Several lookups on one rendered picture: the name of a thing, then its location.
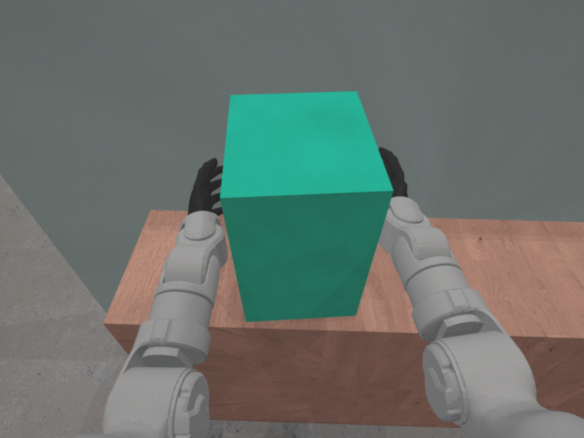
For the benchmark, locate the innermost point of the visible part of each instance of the carton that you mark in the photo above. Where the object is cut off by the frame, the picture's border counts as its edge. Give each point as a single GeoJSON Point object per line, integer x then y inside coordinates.
{"type": "Point", "coordinates": [304, 195]}

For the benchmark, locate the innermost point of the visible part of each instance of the right robot hand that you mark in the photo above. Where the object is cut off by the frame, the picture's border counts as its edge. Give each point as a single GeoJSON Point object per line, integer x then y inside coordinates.
{"type": "Point", "coordinates": [395, 173]}

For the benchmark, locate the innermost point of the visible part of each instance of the pedestal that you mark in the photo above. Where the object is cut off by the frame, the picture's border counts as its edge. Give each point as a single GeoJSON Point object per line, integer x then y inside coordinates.
{"type": "Point", "coordinates": [367, 369]}

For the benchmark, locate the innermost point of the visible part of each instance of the left robot forearm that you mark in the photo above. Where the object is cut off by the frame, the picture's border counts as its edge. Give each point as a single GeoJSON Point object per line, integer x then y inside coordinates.
{"type": "Point", "coordinates": [176, 334]}

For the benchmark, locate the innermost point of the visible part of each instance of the right robot forearm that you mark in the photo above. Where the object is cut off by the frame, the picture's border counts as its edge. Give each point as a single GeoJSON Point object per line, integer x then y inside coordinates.
{"type": "Point", "coordinates": [443, 303]}

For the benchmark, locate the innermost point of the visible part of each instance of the robot right upper arm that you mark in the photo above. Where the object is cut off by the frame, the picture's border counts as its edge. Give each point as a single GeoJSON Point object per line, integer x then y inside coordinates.
{"type": "Point", "coordinates": [481, 382]}

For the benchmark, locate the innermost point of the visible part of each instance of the left robot hand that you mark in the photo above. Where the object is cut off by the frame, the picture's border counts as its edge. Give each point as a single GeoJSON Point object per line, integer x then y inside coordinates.
{"type": "Point", "coordinates": [201, 198]}

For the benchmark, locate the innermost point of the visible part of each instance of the robot left upper arm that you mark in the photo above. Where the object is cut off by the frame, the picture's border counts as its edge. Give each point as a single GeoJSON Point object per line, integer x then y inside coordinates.
{"type": "Point", "coordinates": [157, 402]}

